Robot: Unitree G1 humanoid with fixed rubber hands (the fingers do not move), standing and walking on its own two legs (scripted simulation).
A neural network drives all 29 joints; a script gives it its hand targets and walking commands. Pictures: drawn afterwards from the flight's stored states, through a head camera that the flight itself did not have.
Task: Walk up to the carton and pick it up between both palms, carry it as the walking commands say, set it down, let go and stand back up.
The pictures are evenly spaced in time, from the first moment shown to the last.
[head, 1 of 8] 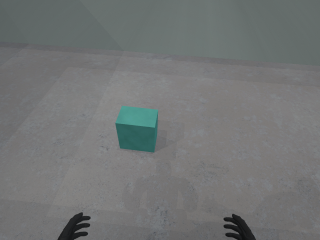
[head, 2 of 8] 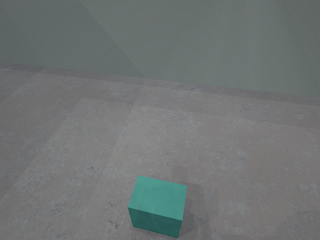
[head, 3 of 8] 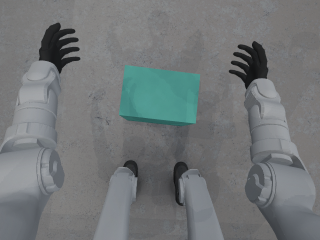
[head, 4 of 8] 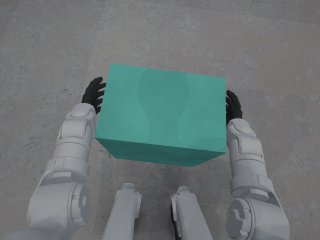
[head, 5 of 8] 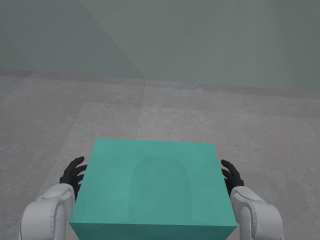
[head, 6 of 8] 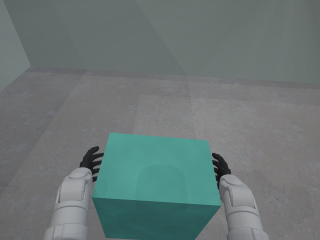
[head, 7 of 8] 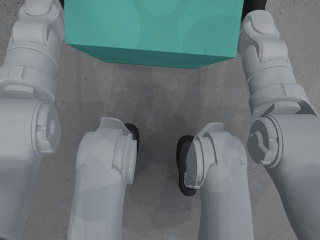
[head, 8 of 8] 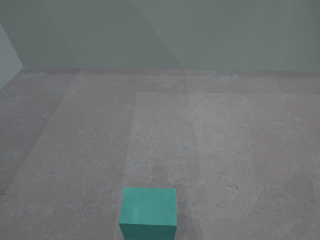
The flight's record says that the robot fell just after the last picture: no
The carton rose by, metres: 0.65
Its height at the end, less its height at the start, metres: +0.00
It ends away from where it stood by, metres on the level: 0.89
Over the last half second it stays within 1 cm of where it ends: yes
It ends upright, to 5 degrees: yes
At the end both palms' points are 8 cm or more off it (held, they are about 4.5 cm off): yes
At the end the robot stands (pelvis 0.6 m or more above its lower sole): yes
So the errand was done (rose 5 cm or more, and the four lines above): yes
